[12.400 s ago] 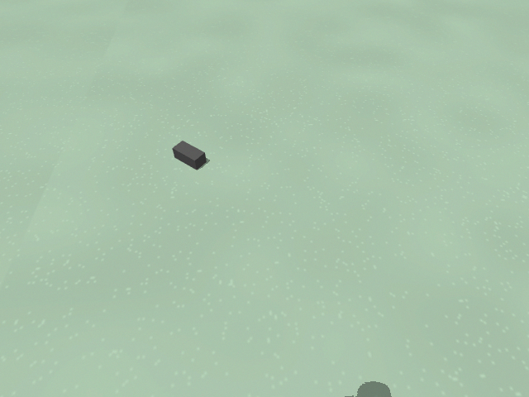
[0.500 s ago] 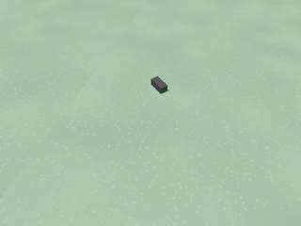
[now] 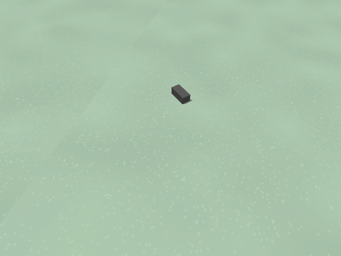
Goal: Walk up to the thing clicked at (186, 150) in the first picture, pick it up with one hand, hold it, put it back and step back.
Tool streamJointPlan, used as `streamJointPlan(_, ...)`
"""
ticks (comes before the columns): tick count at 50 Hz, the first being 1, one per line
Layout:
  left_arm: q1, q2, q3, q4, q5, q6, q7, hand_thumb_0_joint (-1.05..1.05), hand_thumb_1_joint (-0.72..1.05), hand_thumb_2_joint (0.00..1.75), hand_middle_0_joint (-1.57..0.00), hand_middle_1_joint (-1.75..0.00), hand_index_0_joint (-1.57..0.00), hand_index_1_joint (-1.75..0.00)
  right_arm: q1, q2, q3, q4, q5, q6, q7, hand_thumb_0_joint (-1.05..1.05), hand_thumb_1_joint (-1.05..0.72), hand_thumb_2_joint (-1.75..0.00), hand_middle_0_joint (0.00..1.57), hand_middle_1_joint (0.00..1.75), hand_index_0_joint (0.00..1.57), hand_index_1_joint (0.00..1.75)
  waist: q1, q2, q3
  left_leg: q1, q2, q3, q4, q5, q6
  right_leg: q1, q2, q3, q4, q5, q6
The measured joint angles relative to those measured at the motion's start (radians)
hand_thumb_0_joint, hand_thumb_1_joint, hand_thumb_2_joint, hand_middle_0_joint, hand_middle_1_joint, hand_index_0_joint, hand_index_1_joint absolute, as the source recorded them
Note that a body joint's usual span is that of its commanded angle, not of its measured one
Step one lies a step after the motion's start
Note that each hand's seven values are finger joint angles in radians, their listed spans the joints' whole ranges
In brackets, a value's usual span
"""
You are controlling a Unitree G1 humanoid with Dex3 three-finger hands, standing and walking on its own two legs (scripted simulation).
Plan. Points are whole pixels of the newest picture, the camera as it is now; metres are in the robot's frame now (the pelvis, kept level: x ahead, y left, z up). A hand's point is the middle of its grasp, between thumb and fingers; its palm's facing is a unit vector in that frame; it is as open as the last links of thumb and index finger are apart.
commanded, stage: stand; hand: left
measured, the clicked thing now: (180, 94) +1.46 -0.10 -0.75
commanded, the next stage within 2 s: walk up in 0.92 s
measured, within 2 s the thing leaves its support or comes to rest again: neither
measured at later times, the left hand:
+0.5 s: hand out of the picture +0.07 +0.25 -0.16, palm faces -0.02 -0.94 -0.35, open 7.4 cm
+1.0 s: hand out of the picture +0.06 +0.26 -0.16, palm faces -0.07 -0.94 -0.34, open 7.4 cm
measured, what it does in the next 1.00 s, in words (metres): stands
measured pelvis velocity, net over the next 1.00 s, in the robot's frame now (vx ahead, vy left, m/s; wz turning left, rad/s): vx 0.00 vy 0.00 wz -0.07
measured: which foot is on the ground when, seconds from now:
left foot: down 0.00-1.00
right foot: down 0.00-0.98, up 1.00-1.00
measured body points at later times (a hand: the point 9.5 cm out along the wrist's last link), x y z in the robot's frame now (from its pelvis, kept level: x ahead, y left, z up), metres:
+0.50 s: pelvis +0.00 +0.00 +0.00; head +0.01 +0.00 +0.45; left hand +0.07 +0.30 -0.13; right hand +0.07 -0.30 -0.13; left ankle +0.00 +0.13 -0.75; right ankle +0.00 -0.15 -0.75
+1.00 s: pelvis +0.00 +0.00 +0.00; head +0.01 +0.00 +0.44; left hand +0.07 +0.31 -0.13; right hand +0.08 -0.31 -0.13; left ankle +0.00 +0.13 -0.74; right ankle -0.01 -0.14 -0.74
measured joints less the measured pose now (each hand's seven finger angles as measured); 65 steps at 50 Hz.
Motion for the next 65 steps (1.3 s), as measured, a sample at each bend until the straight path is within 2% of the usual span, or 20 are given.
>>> streamJointPlan(46, -0.006, -0.001, -0.003, 0.001, 0.000, -0.002, 0.000, 0.01, 0.90, 0.90, -0.20, -0.30, -0.20, -0.30, -0.006, 0.000, 0.004, -0.004, 0.001, -0.002, -0.001, 0.00, -0.90, -0.90, 0.21, 0.30, 0.21, 0.30, 0.003, -0.002, -0.005, -0.001, -0.002, -0.009, 0.001, 0.002, 0.000, 0.004, -0.003, -0.009, -0.002, 0.000, 0.000)
streamJointPlan(49, 0.047, 0.005, 0.033, -0.050, 0.007, 0.004, -0.029, 0.01, 0.90, 0.90, -0.20, -0.30, -0.20, -0.30, -0.003, -0.008, -0.035, -0.074, -0.021, -0.001, 0.037, 0.00, -0.90, -0.90, 0.21, 0.30, 0.21, 0.30, 0.020, -0.008, -0.012, -0.027, 0.002, 0.053, 0.086, -0.139, 0.029, -0.066, 0.003, 0.045, 0.118, -0.097, -0.023)
streamJointPlan(50, 0.064, 0.007, 0.041, -0.056, 0.008, 0.011, -0.036, 0.01, 0.90, 0.90, -0.20, -0.30, -0.20, -0.30, -0.003, -0.015, -0.046, -0.106, -0.022, -0.006, 0.045, 0.00, -0.90, -0.90, 0.21, 0.30, 0.21, 0.30, 0.018, -0.003, -0.017, -0.031, 0.009, 0.077, 0.093, -0.135, 0.036, -0.113, 0.003, 0.041, 0.205, -0.151, -0.033)
streamJointPlan(52, 0.082, 0.014, 0.051, -0.059, 0.013, 0.022, -0.044, 0.01, 0.90, 0.90, -0.20, -0.30, -0.20, -0.30, -0.002, -0.030, -0.064, -0.169, -0.024, -0.018, 0.054, 0.00, -0.90, -0.90, 0.21, 0.30, 0.21, 0.30, 0.002, 0.021, -0.015, -0.029, 0.036, 0.113, 0.087, -0.069, 0.034, -0.217, 0.001, -0.013, 0.396, -0.212, -0.047)
streamJointPlan(53, 0.087, 0.023, 0.055, -0.061, 0.013, 0.025, -0.050, 0.01, 0.90, 0.90, -0.20, -0.30, -0.20, -0.30, 0.003, -0.033, -0.070, -0.192, -0.026, -0.022, 0.055, 0.00, -0.90, -0.90, 0.21, 0.30, 0.21, 0.30, -0.004, 0.023, -0.013, -0.020, 0.043, 0.129, 0.085, -0.074, 0.028, -0.255, -0.009, -0.034, 0.459, -0.223, -0.050)
streamJointPlan(56, 0.108, 0.046, 0.074, -0.089, 0.004, 0.019, -0.072, 0.01, 0.90, 0.90, -0.20, -0.30, -0.20, -0.30, 0.030, -0.056, -0.082, -0.227, -0.036, -0.015, 0.064, 0.00, -0.90, -0.90, 0.21, 0.30, 0.21, 0.30, -0.002, 0.040, -0.014, 0.021, 0.068, 0.174, 0.089, -0.117, 0.018, -0.295, -0.046, -0.092, 0.469, -0.232, -0.044)
streamJointPlan(58, 0.129, 0.060, 0.085, -0.112, 0.002, 0.002, -0.079, 0.01, 0.90, 0.90, -0.20, -0.30, -0.20, -0.30, 0.040, -0.082, -0.090, -0.240, -0.044, 0.002, 0.071, 0.00, -0.90, -0.90, 0.21, 0.30, 0.21, 0.30, 0.004, 0.058, -0.019, 0.031, 0.090, 0.201, 0.149, -0.177, 0.020, -0.275, -0.065, -0.122, 0.393, -0.187, -0.037)
streamJointPlan(60, 0.150, 0.089, 0.096, -0.140, 0.005, -0.023, -0.072, 0.01, 0.90, 0.90, -0.20, -0.30, -0.20, -0.30, 0.051, -0.102, -0.099, -0.254, -0.046, 0.017, 0.076, 0.00, -0.90, -0.90, 0.21, 0.30, 0.21, 0.30, 0.004, 0.071, -0.024, -0.018, 0.119, 0.187, 0.326, -0.292, 0.044, -0.243, -0.055, -0.130, 0.335, -0.098, -0.043)
streamJointPlan(61, 0.149, 0.093, 0.104, -0.156, 0.008, -0.035, -0.059, 0.01, 0.90, 0.90, -0.20, -0.30, -0.20, -0.30, 0.052, -0.114, -0.104, -0.254, -0.045, 0.026, 0.076, 0.00, -0.90, -0.90, 0.21, 0.30, 0.21, 0.30, 0.011, 0.093, -0.017, -0.075, 0.126, 0.130, 0.472, -0.344, 0.043, -0.253, -0.034, -0.141, 0.381, -0.104, -0.045)
streamJointPlan(62, 0.151, 0.089, 0.106, -0.169, 0.008, -0.043, -0.044, 0.01, 0.90, 0.90, -0.20, -0.30, -0.20, -0.30, 0.048, -0.123, -0.107, -0.248, -0.041, 0.037, 0.078, 0.01, -0.90, -0.90, 0.21, 0.30, 0.21, 0.30, 0.023, 0.112, -0.011, -0.135, 0.109, 0.065, 0.608, -0.360, 0.031, -0.256, -0.014, -0.145, 0.413, -0.131, -0.050)
streamJointPlan(63, 0.158, 0.080, 0.103, -0.176, 0.004, -0.047, -0.033, 0.01, 0.90, 0.90, -0.20, -0.30, -0.20, -0.30, 0.040, -0.130, -0.106, -0.243, -0.038, 0.046, 0.083, 0.01, -0.90, -0.90, 0.20, 0.30, 0.21, 0.30, 0.035, 0.129, -0.008, -0.189, 0.086, 0.019, 0.706, -0.345, 0.021, -0.248, 0.005, -0.141, 0.417, -0.147, -0.057)
streamJointPlan(65, 0.174, 0.056, 0.086, -0.174, -0.002, -0.043, -0.018, 0.00, 0.90, 0.90, -0.20, -0.30, -0.20, -0.30, 0.025, -0.137, -0.099, -0.245, -0.030, 0.047, 0.093, 0.01, -0.90, -0.90, 0.20, 0.30, 0.20, 0.30, 0.044, 0.154, -0.001, -0.280, 0.063, -0.023, 0.799, -0.288, 0.006, -0.204, 0.032, -0.128, 0.369, -0.147, -0.067)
